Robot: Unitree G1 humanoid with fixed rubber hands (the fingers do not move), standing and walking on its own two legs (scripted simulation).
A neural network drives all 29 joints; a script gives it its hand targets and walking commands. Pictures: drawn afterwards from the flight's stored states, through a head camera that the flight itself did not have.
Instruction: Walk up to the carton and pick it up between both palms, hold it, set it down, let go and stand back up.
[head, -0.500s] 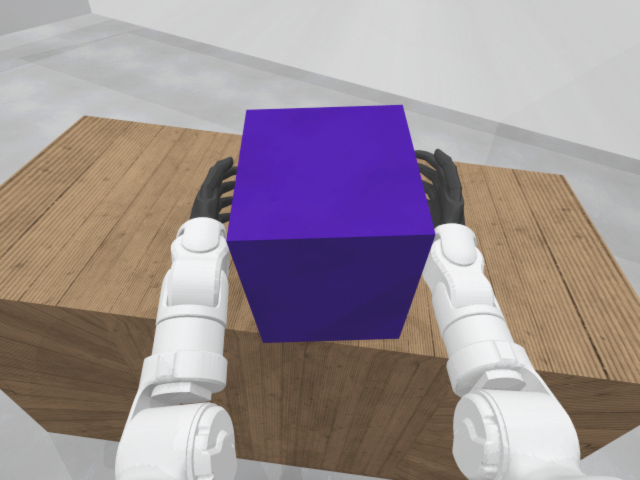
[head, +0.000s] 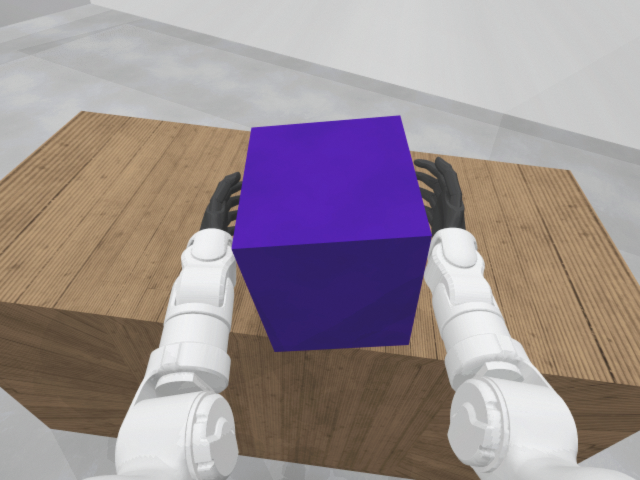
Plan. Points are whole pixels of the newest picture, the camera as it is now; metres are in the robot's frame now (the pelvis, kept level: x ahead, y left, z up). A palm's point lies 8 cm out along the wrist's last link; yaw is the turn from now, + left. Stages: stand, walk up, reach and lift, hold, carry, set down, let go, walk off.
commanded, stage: set down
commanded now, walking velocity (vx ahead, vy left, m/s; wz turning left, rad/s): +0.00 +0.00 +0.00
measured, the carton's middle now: (333, 241) +0.42 -0.02 +0.08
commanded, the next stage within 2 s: none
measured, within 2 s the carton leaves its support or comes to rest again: neither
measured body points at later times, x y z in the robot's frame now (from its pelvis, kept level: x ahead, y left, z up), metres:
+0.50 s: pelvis +0.00 +0.00 +0.00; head +0.00 +0.03 +0.45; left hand +0.42 +0.13 +0.10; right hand +0.41 -0.16 +0.13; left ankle +0.00 +0.12 -0.75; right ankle -0.01 -0.11 -0.75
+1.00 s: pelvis +0.01 +0.00 +0.00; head +0.03 +0.02 +0.45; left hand +0.42 +0.13 +0.07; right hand +0.42 -0.16 +0.11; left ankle +0.00 +0.12 -0.75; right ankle -0.01 -0.11 -0.75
